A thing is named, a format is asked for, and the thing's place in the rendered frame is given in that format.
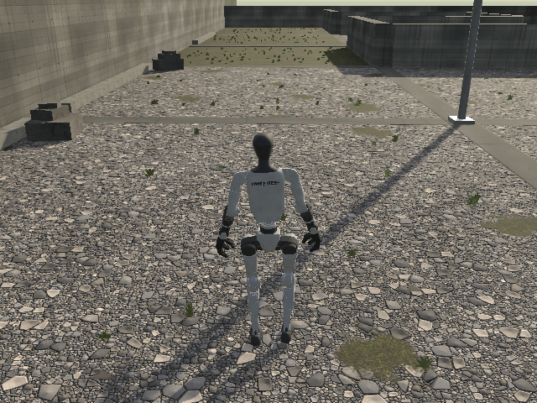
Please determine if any right robot shin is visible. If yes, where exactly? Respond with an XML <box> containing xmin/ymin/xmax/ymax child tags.
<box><xmin>282</xmin><ymin>274</ymin><xmax>295</xmax><ymax>332</ymax></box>

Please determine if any robot right upper arm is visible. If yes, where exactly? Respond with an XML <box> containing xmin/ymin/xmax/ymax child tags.
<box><xmin>282</xmin><ymin>168</ymin><xmax>308</xmax><ymax>213</ymax></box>

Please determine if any right robot hand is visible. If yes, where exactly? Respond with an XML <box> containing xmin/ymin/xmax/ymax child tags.
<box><xmin>302</xmin><ymin>231</ymin><xmax>321</xmax><ymax>252</ymax></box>

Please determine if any left robot hand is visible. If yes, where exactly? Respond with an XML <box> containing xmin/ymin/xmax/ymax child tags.
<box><xmin>216</xmin><ymin>237</ymin><xmax>235</xmax><ymax>258</ymax></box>

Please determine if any left robot forearm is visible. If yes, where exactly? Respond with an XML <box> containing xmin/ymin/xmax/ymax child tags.
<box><xmin>218</xmin><ymin>204</ymin><xmax>234</xmax><ymax>239</ymax></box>

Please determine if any right robot forearm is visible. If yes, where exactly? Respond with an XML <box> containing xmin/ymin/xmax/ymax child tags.
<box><xmin>300</xmin><ymin>200</ymin><xmax>319</xmax><ymax>234</ymax></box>

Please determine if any robot left thigh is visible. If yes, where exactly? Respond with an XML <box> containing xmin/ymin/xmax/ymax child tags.
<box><xmin>241</xmin><ymin>234</ymin><xmax>261</xmax><ymax>292</ymax></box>

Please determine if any robot left upper arm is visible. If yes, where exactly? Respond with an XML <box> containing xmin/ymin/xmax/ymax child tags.
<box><xmin>226</xmin><ymin>170</ymin><xmax>248</xmax><ymax>217</ymax></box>

